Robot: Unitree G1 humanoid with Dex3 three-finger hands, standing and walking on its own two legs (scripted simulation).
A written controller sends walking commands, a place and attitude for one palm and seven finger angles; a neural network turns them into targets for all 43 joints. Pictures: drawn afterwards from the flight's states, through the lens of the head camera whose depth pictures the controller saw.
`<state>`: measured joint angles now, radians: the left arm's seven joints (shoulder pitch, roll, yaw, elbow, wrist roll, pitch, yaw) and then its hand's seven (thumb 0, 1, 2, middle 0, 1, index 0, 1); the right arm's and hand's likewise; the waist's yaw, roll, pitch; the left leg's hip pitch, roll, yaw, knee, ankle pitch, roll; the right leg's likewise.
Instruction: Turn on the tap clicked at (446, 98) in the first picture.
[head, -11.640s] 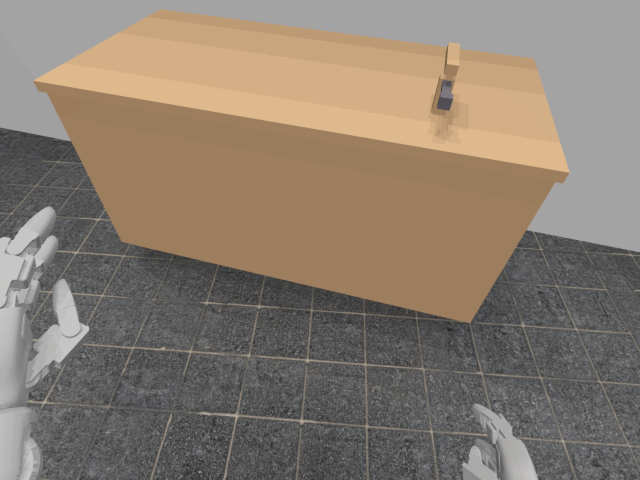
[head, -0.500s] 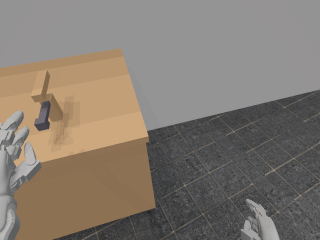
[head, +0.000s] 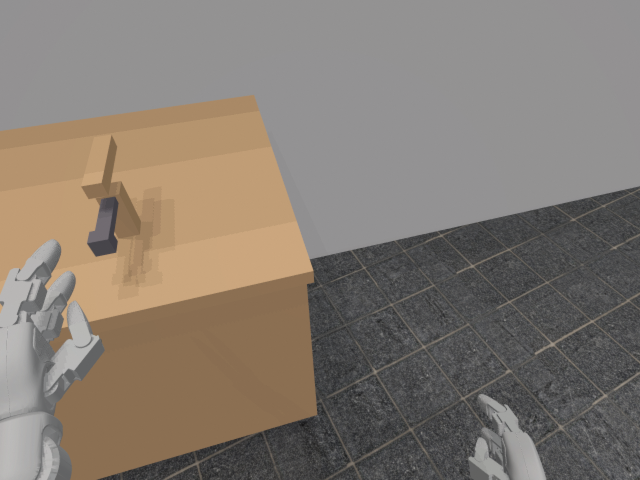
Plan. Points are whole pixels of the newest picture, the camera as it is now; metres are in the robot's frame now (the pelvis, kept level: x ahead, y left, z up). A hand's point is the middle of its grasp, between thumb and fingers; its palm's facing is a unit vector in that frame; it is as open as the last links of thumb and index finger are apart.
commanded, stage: turn the palm inward beside the body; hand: left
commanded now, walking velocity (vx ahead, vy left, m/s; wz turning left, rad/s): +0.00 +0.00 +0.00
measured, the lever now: (102, 242) +0.38 +0.37 +0.08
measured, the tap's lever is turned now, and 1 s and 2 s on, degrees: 0 0 0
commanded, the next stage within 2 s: reach beside the lever's end, fingers flat in 1.06 s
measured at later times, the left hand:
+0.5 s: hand (97, 373) +0.17 +0.24 +0.13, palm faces +0.53 -0.84 -0.12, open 7.4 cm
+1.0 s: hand (116, 365) +0.18 +0.23 +0.13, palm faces +0.54 -0.83 -0.10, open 7.4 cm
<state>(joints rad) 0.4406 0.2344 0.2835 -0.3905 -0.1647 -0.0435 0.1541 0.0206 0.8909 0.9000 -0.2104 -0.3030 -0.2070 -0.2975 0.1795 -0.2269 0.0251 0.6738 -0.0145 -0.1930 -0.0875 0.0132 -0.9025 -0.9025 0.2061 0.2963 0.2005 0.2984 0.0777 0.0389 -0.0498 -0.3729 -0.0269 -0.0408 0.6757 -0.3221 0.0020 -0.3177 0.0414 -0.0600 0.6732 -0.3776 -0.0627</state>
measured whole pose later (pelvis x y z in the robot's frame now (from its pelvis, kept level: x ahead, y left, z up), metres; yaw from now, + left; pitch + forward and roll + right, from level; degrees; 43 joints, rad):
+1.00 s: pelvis +0.00 -0.01 +0.00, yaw +0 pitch -1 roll +0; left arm 0.49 0.15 0.20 -0.46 -0.18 0.12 0.24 0.02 0.89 0.90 -0.21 -0.30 -0.20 -0.30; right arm 0.15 -0.22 0.04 0.67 -0.02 -0.18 -0.10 0.01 -0.90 -0.90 0.21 0.30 0.20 0.30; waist 0.08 0.05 -0.06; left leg -0.31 -0.02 -0.06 0.64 -0.30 -0.01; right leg -0.25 0.05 -0.07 0.63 -0.35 -0.07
